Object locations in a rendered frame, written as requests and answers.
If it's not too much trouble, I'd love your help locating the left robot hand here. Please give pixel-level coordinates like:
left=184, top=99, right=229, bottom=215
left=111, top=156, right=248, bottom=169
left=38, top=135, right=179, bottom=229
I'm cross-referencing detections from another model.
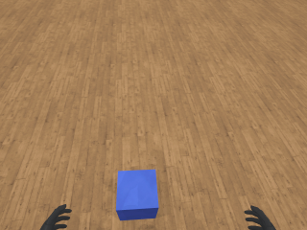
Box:
left=39, top=204, right=72, bottom=230

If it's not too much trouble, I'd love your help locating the right robot hand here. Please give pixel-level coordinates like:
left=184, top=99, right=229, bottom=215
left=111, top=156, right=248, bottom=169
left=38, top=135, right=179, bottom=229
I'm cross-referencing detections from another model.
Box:
left=244, top=205, right=276, bottom=230

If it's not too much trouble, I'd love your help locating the carton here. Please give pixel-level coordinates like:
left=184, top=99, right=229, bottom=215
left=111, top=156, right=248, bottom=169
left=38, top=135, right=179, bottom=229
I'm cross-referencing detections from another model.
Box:
left=116, top=169, right=159, bottom=221

